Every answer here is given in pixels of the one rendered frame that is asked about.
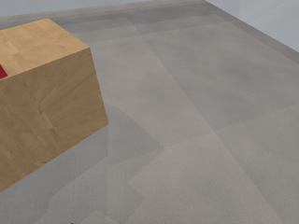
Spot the pedestal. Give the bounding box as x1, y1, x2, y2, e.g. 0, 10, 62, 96
0, 18, 108, 192

